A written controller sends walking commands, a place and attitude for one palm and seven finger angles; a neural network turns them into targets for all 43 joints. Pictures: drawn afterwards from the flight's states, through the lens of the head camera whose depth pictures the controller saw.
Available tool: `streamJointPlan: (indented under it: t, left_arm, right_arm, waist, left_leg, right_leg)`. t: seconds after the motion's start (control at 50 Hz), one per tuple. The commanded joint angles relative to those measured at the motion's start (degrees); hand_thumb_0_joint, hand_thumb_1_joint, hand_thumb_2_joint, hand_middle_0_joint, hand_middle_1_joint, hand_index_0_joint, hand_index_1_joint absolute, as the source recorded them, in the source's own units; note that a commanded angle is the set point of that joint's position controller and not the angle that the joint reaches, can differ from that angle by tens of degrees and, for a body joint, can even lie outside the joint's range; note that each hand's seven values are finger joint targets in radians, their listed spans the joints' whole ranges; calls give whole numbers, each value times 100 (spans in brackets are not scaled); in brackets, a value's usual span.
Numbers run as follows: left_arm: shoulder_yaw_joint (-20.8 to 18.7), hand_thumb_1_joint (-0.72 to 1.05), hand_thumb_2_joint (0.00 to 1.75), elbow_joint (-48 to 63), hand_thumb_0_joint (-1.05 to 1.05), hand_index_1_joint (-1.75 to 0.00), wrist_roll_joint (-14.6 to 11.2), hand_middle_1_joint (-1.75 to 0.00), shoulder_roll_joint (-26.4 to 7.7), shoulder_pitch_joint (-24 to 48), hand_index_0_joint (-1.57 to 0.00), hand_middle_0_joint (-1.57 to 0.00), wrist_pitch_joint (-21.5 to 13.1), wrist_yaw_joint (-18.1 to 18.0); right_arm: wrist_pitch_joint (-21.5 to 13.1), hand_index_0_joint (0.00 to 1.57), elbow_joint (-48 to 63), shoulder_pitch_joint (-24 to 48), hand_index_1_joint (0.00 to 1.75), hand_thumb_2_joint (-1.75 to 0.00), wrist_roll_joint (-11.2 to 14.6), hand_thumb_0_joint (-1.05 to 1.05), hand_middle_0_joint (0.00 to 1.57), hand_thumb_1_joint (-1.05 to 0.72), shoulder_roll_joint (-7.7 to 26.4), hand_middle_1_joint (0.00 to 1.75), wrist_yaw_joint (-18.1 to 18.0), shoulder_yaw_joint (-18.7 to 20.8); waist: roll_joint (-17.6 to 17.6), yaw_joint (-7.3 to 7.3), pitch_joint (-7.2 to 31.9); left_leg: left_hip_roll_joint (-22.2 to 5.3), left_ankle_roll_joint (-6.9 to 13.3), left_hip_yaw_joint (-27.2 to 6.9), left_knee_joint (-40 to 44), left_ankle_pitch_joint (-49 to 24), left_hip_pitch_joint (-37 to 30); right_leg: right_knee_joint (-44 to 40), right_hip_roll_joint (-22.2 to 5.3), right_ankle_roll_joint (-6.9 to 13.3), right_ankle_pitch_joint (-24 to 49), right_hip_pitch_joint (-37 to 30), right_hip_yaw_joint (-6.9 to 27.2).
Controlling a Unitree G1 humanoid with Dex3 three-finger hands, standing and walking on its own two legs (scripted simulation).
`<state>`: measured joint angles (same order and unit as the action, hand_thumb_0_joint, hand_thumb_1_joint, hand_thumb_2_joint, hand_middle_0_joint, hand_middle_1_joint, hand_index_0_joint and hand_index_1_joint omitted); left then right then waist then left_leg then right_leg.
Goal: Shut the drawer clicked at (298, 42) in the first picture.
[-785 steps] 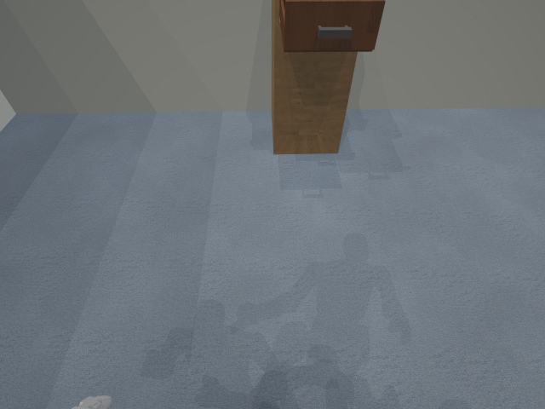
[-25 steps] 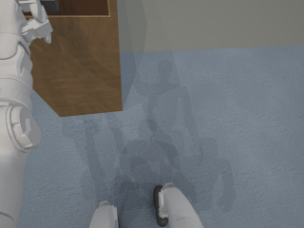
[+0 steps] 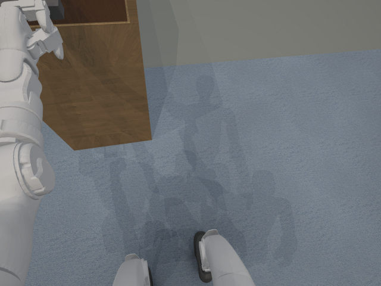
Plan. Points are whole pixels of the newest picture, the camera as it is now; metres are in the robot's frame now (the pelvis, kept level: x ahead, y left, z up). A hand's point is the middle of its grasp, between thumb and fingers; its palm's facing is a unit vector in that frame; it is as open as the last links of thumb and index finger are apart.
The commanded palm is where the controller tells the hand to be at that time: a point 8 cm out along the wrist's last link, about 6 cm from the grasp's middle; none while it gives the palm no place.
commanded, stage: pull the fist back off the drawer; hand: left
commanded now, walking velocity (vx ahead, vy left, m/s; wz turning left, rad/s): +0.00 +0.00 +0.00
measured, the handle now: out of the picture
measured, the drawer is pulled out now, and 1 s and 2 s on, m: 0.00 0.00 0.00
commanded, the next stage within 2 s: draw the hand back to the body in 0.24 s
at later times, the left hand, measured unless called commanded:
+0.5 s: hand (49, 51) +0.53 +0.16 +0.11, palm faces +0.02 -1.00 -0.03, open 3.3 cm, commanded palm +0.48 +0.21 +0.12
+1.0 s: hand out of the picture +0.37 +0.20 +0.17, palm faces +0.18 -0.96 -0.20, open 3.3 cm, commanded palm +0.32 +0.24 +0.18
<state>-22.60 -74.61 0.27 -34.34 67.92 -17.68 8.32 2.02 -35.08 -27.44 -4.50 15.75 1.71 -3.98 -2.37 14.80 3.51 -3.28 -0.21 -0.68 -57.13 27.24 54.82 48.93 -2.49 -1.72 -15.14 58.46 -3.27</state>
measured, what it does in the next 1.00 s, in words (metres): rises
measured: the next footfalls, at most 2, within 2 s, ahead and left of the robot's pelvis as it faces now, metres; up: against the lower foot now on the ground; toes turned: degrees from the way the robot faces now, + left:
none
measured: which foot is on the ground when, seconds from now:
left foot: down 0.00-1.00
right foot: down 0.00-1.00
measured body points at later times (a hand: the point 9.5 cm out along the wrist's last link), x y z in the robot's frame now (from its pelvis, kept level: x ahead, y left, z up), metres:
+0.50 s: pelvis +0.05 +0.00 +0.02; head +0.16 -0.01 +0.46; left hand +0.53 +0.22 +0.11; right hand +0.07 -0.27 -0.10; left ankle -0.02 +0.12 -0.67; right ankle +0.07 -0.15 -0.67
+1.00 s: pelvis +0.04 -0.01 +0.06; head +0.06 -0.02 +0.51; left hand +0.35 +0.25 +0.18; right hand +0.22 -0.24 -0.04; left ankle -0.02 +0.12 -0.67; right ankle +0.07 -0.15 -0.67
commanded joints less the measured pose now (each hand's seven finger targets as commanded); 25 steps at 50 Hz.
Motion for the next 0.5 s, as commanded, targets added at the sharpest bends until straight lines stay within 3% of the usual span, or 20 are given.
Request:
streamJointPlan:
  t: [0.0,0.02,0.06,0.08,0.12,0.16,0.18,0.2,0.22,0.24,0.26,0.28,0.32,0.36,0.38,0.42,0.44,0.48]
  left_arm:
    - [-240,90,90,1710,0,-160,-221,-160,-1022,2302,-140,-140,-510,39]
    - [-417,90,90,1750,0,-160,-227,-160,-1173,1949,-140,-140,-532,32]
    - [-278,90,90,1908,0,-160,-275,-160,-857,1470,-140,-140,-556,28]
    - [-384,90,90,2041,0,-160,-301,-160,-920,1304,-140,-140,-609,8]
    - [-410,90,90,2125,0,-160,-333,-160,-866,890,-140,-140,-619,-7]
    - [-312,90,90,2261,0,-160,-347,-160,-743,1091,-140,-140,-656,-34]
    - [-274,90,90,2370,0,-160,-378,-160,-687,1237,-140,-140,-714,-44]
    - [-366,90,90,2396,0,-160,-364,-160,-770,1188,-140,-140,-757,-52]
    - [-245,90,90,2474,0,-160,-356,-160,-627,1171,-140,-140,-806,-30]
    - [-71,90,90,2557,0,-160,-376,-160,-397,1287,-140,-140,-854,-15]
    - [-12,90,90,2545,0,-160,-413,-160,-267,1182,-140,-140,-873,7]
    - [-9,90,90,2523,0,-160,-436,-160,-261,1147,-140,-140,-892,25]
    - [117,90,90,2357,0,-160,-470,-160,-58,1046,-140,-140,-849,72]
    - [-98,90,90,2561,0,-160,-573,-160,-179,322,-140,-140,-761,127]
    - [-122,90,90,2799,0,-160,-609,-160,-233,26,-140,-140,-723,158]
    - [3,90,90,3434,0,-160,-725,-160,-47,-515,-140,-140,-618,186]
    - [95,90,90,3623,0,-160,-826,-160,143,-780,-140,-140,-533,190]
    - [86,90,90,3962,0,-160,-951,-160,160,-1210,-140,-140,-370,201]
  right_arm:
    - [41,20,267,-1168,30,-90,63,0,20,-90,1092,30,-32,482]
    - [72,20,305,-1158,30,-90,79,0,20,-90,1077,30,-36,499]
    - [110,20,407,-1073,30,-90,113,0,20,-90,1011,30,-12,524]
    - [124,20,441,-1046,30,-90,115,0,20,-90,1009,30,-7,538]
    - [184,20,500,-986,30,-90,163,0,20,-90,990,30,-8,576]
    - [216,20,476,-932,30,-90,197,0,20,-90,967,30,-22,604]
    - [219,20,466,-911,30,-90,195,0,20,-90,954,30,-41,608]
    - [225,20,434,-924,30,-90,200,0,20,-90,948,30,-53,635]
    - [222,20,425,-902,30,-90,204,0,20,-90,923,30,-60,639]
    - [208,20,377,-877,30,-90,200,0,20,-90,893,30,-66,654]
    - [198,20,338,-880,30,-90,201,0,20,-90,887,30,-60,672]
    - [196,20,319,-876,30,-90,204,0,20,-90,893,30,-76,673]
    - [208,20,242,-847,30,-90,215,0,20,-90,879,30,-79,683]
    - [215,20,379,-764,30,-90,256,0,20,-90,871,30,-65,710]
    - [220,20,465,-702,30,-90,277,0,20,-90,862,30,-65,699]
    - [201,20,592,-568,30,-90,332,0,20,-90,759,30,-35,722]
    - [179,20,650,-469,30,-90,367,0,20,-90,730,30,-27,731]
    - [142,20,741,-336,30,-90,417,0,20,-90,750,30,-33,728]
  waist:
    - [-770,-78,3271]
    - [-669,-232,3347]
    - [-531,-325,3211]
    - [-584,-409,3193]
    - [-317,-482,3076]
    - [-201,-402,2879]
    - [-323,-380,2833]
    - [-296,-419,2959]
    - [-477,-410,3054]
    - [-516,-341,3035]
    - [-478,-361,3084]
    - [-573,-359,3073]
    - [-452,-338,3020]
    - [-353,-629,3249]
    - [-615,-768,3393]
    - [-430,-915,3559]
    - [-251,-919,3389]
    - [53,-991,3206]
  left_leg:
    - [213,113,-76,918,-1929,-1907]
    - [218,105,-45,951,-2082,-1882]
    - [233,107,48,1015,-2252,-1838]
    - [237,103,60,1023,-2386,-1863]
    - [238,108,126,1076,-2471,-1781]
    - [239,119,152,1114,-2398,-1767]
    - [248,120,148,1101,-2505,-1852]
    - [241,110,148,1082,-2658,-1946]
    - [240,83,131,1070,-2834,-2116]
    - [220,67,109,1035,-3069,-2311]
    - [216,58,101,1012,-3191,-2395]
    - [201,48,82,990,-3404,-2492]
    - [180,20,49,983,-3534,-2542]
    - [191,41,111,1094,-3705,-2493]
    - [197,43,121,1148,-3947,-2536]
    - [166,94,155,1268,-4195,-2482]
    - [161,131,213,1361,-4078,-2363]
    - [188,188,277,1539,-3733,-2152]
  right_leg:
    - [-393,439,285,961,-2373,12]
    - [-372,438,293,1157,-2609,14]
    - [-379,442,286,1472,-2830,20]
    - [-356,441,306,1618,-2922,30]
    - [-366,438,282,1824,-3117,56]
    - [-402,435,263,1880,-3139,73]
    - [-395,436,277,1978,-3121,91]
    - [-367,431,271,2103,-3178,100]
    - [-333,418,271,2143,-3103,92]
    - [-330,417,261,2227,-2978,76]
    - [-338,419,258,2283,-2984,79]
    - [-313,411,270,2346,-2921,73]
    - [-316,405,248,2354,-2846,50]
    - [-335,380,279,2614,-3327,89]
    - [-306,345,318,2797,-3500,132]
    - [-342,292,334,3178,-3944,192]
    - [-410,282,326,3287,-4131,193]
    - [-519,269,339,3392,-4529,218]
